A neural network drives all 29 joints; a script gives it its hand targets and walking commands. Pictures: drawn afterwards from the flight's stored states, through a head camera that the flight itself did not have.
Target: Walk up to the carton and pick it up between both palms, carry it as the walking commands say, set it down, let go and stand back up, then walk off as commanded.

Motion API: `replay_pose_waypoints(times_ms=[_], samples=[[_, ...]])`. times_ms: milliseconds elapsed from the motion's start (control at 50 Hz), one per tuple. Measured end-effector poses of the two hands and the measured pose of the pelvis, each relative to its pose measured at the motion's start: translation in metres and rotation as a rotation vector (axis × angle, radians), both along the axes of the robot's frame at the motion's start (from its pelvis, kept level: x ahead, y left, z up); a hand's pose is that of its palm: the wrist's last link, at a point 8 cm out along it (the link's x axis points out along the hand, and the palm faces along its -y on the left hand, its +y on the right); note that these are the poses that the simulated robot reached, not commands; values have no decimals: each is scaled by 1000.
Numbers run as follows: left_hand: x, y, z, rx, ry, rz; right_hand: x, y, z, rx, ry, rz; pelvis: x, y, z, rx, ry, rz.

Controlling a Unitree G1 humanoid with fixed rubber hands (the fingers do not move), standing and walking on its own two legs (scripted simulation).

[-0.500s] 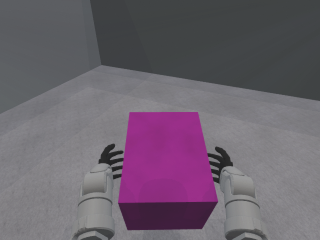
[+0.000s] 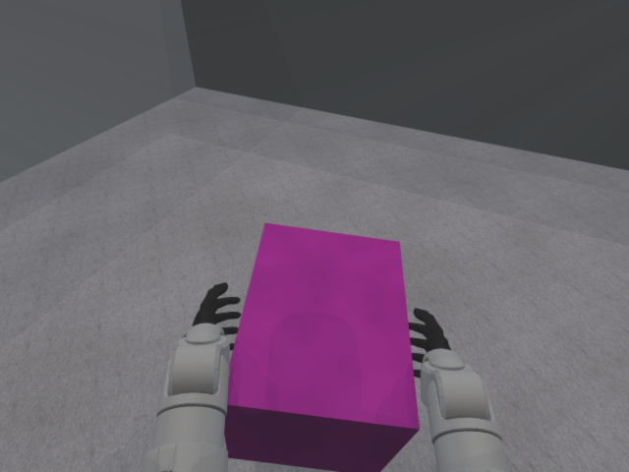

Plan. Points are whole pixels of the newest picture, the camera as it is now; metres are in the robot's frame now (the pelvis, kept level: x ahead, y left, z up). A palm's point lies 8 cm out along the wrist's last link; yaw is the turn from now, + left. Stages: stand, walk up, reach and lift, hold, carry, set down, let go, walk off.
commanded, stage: reach and lift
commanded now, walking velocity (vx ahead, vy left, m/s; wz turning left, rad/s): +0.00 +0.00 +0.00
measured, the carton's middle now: (318, 344) +0.36 +0.00 -0.03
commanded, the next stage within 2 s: hold in 0.08 s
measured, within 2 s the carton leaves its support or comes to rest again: neither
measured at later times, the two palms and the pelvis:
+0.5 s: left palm (222, 351) +0.29 +0.12 +0.07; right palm (472, 360) +0.28 -0.19 +0.06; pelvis -0.02 -0.03 -0.01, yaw +0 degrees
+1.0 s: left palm (203, 344) +0.30 +0.15 +0.06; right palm (440, 369) +0.28 -0.15 +0.04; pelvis +0.00 +0.00 +0.00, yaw +0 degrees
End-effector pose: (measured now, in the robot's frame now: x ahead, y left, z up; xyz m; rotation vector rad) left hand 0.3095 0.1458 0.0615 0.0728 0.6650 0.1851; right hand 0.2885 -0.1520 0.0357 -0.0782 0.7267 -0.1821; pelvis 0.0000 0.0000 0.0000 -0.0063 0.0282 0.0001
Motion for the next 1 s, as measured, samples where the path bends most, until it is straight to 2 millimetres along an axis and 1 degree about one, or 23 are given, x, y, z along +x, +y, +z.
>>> replay_pose_waypoints(times_ms=[100, 160, 260, 360, 500, 620, 700, 820, 1000], samples=[[-14, -2, 7, -5, -29, -1, -14, -5, 4, 56, -29, 13, -13, -3, -1, 5, -26, 1], [-23, -2, 5, -43, -41, -7, -20, -11, 8, 102, -53, 21, -19, -6, -2, 10, -44, 2], [-32, -8, 3, -82, -55, -21, -22, -22, 16, 141, -92, 11, -24, -13, -4, 19, -72, 3], [-32, -17, 9, -73, -76, -20, -17, -31, 23, 156, -127, 8, -25, -22, -5, 30, -86, 3], [-24, -25, 7, -72, -68, -24, -10, -38, 21, 149, -123, -4, -18, -28, -5, 31, -81, -2], [-14, -23, 1, -77, -39, -26, 1, -32, 19, 70, -96, -27, -8, -26, -5, 27, -67, -2], [-8, -17, -1, -70, -18, -20, 4, -24, 13, 48, -65, -21, -1, -20, -4, 21, -57, -2], [-5, -7, -1, -46, -6, -37, -2, -11, 0, -5, -2, -2, 5, -10, -1, 8, -45, -1], [-12, 3, 1, -38, -14, -41, -11, -1, 2, -20, 7, 6, 0, -1, -1, 4, -52, 3]])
